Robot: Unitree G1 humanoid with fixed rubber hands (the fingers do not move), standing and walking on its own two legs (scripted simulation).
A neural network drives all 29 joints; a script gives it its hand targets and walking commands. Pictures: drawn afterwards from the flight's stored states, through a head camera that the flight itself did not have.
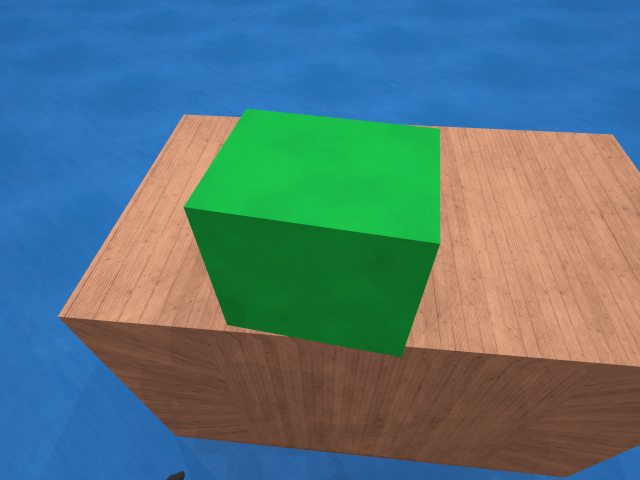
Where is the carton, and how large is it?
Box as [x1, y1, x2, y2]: [184, 109, 439, 356]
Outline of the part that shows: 246,109 184,206 188,220 227,324 401,356 439,245 439,129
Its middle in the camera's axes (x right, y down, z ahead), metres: +0.01 -0.01 +0.58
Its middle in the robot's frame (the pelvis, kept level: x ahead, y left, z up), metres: +0.45 +0.02 +0.05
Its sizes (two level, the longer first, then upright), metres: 0.279 0.215 0.260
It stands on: a pedestal, 0.68 m high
